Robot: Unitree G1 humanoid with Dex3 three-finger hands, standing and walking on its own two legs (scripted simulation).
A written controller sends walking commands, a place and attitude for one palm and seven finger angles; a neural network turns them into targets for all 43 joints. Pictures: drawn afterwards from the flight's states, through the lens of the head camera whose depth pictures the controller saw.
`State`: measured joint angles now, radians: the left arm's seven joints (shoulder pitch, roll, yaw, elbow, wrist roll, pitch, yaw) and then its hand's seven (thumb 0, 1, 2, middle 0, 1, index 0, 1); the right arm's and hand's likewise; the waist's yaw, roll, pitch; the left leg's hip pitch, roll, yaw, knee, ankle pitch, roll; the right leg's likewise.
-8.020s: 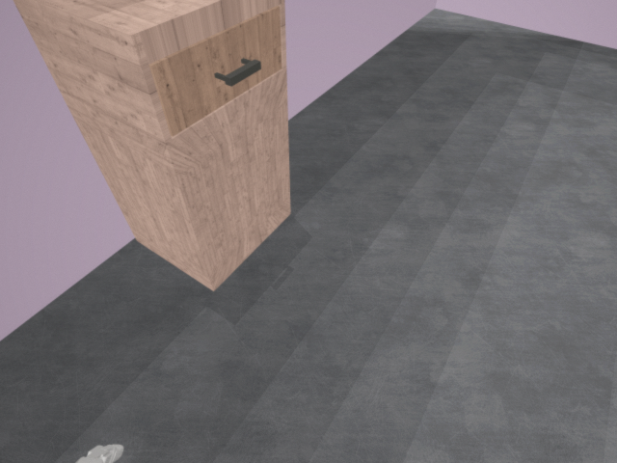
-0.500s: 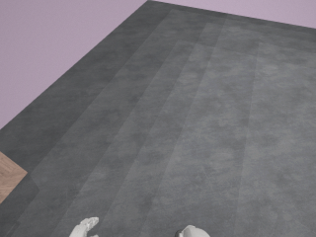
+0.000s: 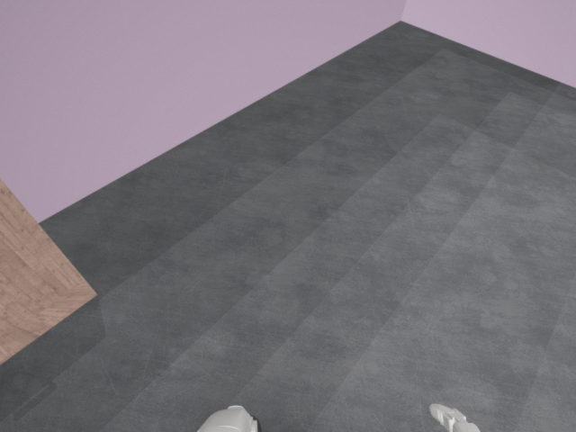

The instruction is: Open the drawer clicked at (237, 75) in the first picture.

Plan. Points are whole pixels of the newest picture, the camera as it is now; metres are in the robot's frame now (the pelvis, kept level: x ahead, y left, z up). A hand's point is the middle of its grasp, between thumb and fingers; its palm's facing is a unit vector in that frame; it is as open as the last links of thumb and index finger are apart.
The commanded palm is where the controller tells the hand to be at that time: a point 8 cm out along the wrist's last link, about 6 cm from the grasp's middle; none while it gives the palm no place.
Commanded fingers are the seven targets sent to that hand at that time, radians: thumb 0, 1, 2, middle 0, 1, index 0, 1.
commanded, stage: turn to face it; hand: left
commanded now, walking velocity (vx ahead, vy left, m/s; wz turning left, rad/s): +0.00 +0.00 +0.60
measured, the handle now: out of the picture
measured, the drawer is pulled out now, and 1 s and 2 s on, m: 0.00 0.00 0.00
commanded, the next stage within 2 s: take the last steps up to it in 1.50 s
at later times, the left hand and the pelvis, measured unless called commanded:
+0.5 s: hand (155, 399) +0.17 +0.22 -0.13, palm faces +0.26 -0.93 -0.25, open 7.4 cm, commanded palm none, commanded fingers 0.00 0.90 0.90 -0.20 -0.30 -0.20 -0.30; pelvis +0.07 -0.01 +0.02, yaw +15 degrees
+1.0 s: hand out of the picture -0.02 +0.19 -0.17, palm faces +0.58 -0.77 -0.26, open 7.4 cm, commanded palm none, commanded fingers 0.00 0.90 0.90 -0.20 -0.30 -0.20 -0.30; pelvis +0.07 -0.01 +0.00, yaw +35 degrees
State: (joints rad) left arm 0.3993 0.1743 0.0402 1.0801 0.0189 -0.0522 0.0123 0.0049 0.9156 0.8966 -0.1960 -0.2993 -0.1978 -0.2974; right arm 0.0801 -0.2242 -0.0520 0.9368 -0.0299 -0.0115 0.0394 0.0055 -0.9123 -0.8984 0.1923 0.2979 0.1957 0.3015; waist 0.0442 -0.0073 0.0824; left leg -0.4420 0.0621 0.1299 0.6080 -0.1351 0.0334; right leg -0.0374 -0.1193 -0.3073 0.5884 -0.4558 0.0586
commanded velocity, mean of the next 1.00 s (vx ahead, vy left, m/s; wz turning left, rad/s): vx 0.00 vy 0.00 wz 0.60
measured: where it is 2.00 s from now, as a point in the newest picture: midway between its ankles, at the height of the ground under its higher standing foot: outside the picture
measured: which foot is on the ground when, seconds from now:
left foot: down 0.00-0.56, up 0.58-0.96, down 0.98-1.00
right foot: down 0.00-0.00, up 0.02-0.54, down 0.56-0.98, up 1.00-1.00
